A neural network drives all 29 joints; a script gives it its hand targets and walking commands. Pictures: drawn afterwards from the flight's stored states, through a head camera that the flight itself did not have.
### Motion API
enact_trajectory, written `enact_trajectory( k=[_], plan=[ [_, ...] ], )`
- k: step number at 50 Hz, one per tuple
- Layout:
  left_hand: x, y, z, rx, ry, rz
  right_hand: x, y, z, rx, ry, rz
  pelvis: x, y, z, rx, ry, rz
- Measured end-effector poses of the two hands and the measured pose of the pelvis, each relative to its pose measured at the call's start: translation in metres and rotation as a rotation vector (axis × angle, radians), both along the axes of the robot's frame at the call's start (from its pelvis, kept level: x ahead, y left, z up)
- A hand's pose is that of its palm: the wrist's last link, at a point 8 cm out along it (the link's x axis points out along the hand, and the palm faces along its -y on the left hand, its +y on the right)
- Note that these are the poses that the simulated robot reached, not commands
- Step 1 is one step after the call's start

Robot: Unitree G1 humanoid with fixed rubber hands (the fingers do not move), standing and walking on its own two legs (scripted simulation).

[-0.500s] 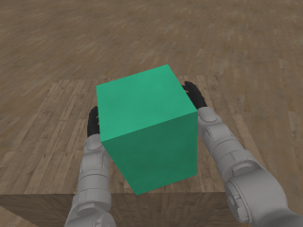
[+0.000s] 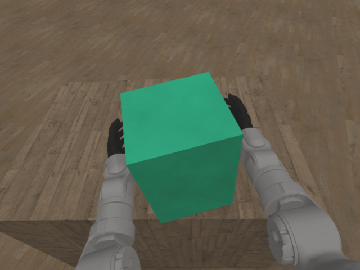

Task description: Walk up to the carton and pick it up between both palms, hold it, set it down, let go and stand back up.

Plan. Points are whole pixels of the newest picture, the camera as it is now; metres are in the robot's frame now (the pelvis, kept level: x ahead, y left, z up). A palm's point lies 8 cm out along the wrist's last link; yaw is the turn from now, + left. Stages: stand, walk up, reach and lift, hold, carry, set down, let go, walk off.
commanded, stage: set down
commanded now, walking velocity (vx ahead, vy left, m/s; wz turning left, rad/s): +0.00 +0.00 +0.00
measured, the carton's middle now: (182, 154) +0.39 +0.03 +0.04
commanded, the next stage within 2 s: none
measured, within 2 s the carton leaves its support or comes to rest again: rests again in 0.40 s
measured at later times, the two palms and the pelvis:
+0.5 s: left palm (108, 152) +0.38 +0.20 +0.07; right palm (246, 131) +0.43 -0.12 +0.08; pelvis +0.00 +0.00 +0.00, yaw +0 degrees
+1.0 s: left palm (97, 181) +0.31 +0.22 +0.04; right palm (260, 149) +0.39 -0.15 +0.07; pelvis -0.02 +0.00 +0.00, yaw +0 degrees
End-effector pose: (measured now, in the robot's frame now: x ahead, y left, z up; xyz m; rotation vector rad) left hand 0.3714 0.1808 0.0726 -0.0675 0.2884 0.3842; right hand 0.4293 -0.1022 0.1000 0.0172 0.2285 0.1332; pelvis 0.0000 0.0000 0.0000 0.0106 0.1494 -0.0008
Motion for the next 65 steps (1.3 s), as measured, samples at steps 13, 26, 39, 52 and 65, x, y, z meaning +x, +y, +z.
enact_trajectory(
  k=[13, 26, 39, 52, 65],
  plan=[
    [0.003, -0.002, -0.003, 0.000, -0.015, -0.005, 0.002, -0.003, -0.004, 0.021, 0.012, -0.009, 0.000, 0.000, 0.000, 0.000, 0.000, 0.000],
    [0.006, 0.025, -0.005, 0.077, 0.018, 0.025, 0.004, -0.015, -0.017, -0.068, 0.045, -0.017, -0.002, 0.000, 0.000, 0.001, 0.007, 0.000],
    [-0.020, 0.025, -0.038, 0.071, 0.116, 0.010, -0.001, -0.022, -0.022, -0.056, 0.013, -0.001, 0.001, -0.002, -0.001, 0.002, 0.034, -0.001],
    [-0.064, 0.041, -0.028, 0.095, 0.071, 0.031, -0.047, -0.047, -0.037, -0.055, 0.041, -0.010, -0.018, -0.003, -0.001, 0.002, -0.037, -0.003],
    [-0.093, 0.031, -0.024, 0.099, 0.021, 0.002, -0.101, -0.065, -0.061, -0.017, 0.087, -0.015, -0.033, -0.003, -0.002, 0.003, -0.084, -0.004]
  ],
)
